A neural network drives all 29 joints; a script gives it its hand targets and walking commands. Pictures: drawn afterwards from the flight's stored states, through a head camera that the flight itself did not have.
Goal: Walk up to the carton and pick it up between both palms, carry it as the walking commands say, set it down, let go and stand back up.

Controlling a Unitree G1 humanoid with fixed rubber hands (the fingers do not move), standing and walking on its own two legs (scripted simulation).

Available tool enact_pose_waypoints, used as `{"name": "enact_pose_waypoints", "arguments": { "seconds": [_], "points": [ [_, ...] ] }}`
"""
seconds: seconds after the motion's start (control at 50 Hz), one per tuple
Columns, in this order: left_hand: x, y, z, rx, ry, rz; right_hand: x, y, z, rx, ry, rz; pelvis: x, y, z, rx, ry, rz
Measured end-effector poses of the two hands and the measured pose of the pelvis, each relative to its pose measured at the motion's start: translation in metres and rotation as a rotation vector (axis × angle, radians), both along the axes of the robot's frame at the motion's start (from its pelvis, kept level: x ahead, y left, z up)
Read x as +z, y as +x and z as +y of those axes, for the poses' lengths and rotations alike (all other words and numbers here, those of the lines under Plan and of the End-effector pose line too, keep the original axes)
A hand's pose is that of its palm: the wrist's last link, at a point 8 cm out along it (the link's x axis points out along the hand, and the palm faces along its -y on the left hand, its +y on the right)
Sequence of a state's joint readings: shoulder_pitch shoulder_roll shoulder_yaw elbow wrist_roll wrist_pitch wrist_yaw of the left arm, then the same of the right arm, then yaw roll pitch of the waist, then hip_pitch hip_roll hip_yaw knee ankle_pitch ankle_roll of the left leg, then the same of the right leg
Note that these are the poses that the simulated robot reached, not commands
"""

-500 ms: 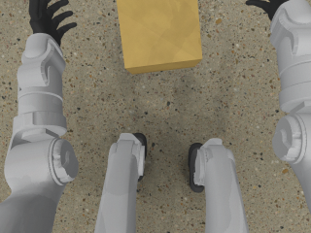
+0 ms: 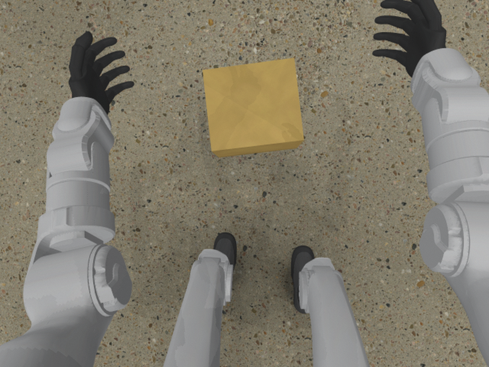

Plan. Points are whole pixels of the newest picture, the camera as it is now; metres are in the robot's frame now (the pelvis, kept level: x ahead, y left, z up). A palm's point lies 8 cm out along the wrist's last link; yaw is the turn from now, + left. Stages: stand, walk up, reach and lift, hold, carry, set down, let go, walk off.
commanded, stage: set down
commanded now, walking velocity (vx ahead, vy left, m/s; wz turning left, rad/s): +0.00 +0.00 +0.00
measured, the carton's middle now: (253, 112) +0.60 +0.05 -0.56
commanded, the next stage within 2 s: let go in 0.06 s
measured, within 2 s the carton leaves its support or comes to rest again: neither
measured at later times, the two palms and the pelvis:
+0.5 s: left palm (63, 163) +0.39 +0.26 -0.03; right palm (469, 141) +0.43 -0.21 -0.03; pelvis +0.04 +0.00 +0.07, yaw +0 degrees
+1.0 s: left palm (18, 323) +0.24 +0.23 +0.06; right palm out of the picture +0.27 -0.23 +0.06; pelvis +0.09 +0.00 +0.13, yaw +1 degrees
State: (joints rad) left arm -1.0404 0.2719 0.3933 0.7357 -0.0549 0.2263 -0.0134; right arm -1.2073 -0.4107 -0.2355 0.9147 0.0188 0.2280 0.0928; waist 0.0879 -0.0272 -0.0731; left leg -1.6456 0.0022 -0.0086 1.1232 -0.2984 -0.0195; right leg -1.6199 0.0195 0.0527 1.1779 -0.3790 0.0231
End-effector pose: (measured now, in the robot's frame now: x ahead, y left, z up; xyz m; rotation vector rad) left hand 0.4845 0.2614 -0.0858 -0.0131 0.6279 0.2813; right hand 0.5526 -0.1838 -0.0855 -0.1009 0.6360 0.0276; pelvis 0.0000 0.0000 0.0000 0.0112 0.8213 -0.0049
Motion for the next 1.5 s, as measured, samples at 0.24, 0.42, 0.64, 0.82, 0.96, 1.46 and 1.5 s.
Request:
{"name": "enact_pose_waypoints", "arguments": {
  "seconds": [0.24,0.42,0.64,0.82,0.96,1.46,1.5],
  "points": [
    [0.022,-0.008,-0.007,-0.037,0.031,0.048,0.024,-0.011,0.002,0.002,-0.052,0.03,0.029,0.008,-0.002,0.002,-0.002,-0.036],
    [0.035,-0.07,-0.011,-0.203,0.097,0.14,0.033,-0.091,-0.015,-0.074,-0.124,0.079,0.058,0.029,-0.001,0.006,-0.014,-0.128],
    [0.102,-0.14,-0.001,-0.231,0.09,0.17,0.096,-0.163,-0.026,-0.078,-0.101,0.087,0.1,0.057,0.005,0.011,-0.019,-0.345],
    [0.133,-0.197,-0.016,-0.224,0.079,0.173,0.128,-0.223,-0.031,-0.056,-0.096,0.107,0.122,0.078,0.004,0.012,-0.01,-0.552],
    [0.149,-0.237,-0.031,-0.223,0.065,0.18,0.143,-0.273,-0.044,-0.055,-0.101,0.131,0.133,0.088,-0.001,0.012,-0.002,-0.704],
    [0.158,-0.247,-0.029,-0.226,0.089,0.229,0.156,-0.317,-0.051,-0.084,-0.087,0.155,0.138,0.08,-0.002,0.019,0.002,-0.904],
    [0.155,-0.248,-0.021,-0.22,0.128,0.227,0.151,-0.32,-0.055,-0.079,-0.142,0.175,0.137,0.08,0.0,0.02,0.0,-0.885]
  ]
}}
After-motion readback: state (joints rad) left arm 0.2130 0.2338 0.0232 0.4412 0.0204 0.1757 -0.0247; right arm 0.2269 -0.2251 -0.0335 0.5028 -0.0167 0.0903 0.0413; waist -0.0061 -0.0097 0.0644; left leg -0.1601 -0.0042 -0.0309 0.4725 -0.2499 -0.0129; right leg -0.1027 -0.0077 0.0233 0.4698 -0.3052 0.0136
